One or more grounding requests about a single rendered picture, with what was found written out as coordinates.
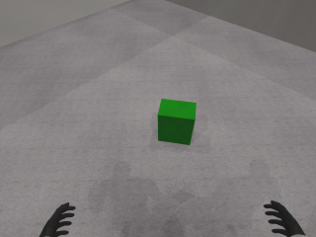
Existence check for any carton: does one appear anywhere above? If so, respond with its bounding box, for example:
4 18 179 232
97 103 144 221
157 99 197 145

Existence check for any left robot hand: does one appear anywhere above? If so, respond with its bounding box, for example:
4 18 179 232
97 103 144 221
39 202 76 237

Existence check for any right robot hand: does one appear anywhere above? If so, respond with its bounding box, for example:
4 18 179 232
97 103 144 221
264 200 306 237

